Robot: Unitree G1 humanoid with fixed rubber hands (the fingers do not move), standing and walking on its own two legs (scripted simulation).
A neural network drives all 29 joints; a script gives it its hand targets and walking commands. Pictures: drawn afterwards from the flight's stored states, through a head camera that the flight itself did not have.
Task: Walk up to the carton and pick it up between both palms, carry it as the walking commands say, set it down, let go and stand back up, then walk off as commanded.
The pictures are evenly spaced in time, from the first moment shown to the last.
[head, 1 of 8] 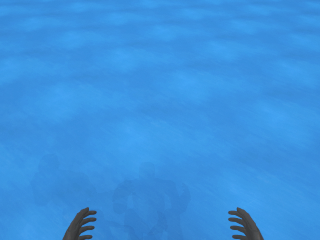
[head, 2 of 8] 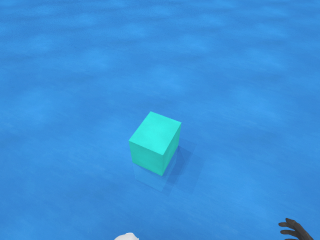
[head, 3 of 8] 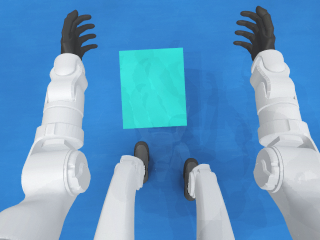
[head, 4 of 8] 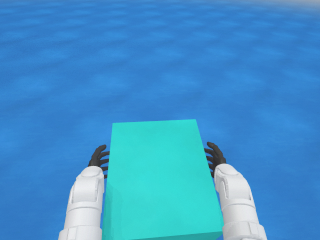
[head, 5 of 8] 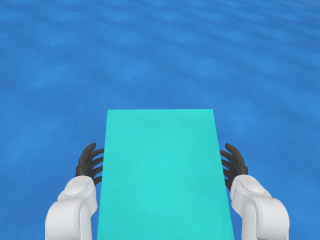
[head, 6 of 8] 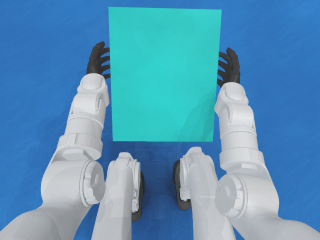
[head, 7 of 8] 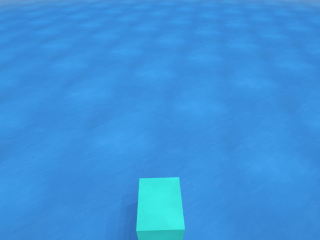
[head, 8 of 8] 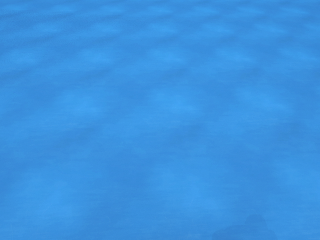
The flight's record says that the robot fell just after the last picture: no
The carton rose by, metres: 0.68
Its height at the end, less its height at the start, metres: +0.00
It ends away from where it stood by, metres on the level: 1.76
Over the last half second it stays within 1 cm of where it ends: yes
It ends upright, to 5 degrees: yes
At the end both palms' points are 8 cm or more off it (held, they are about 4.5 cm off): yes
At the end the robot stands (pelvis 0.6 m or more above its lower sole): yes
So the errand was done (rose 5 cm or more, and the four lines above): yes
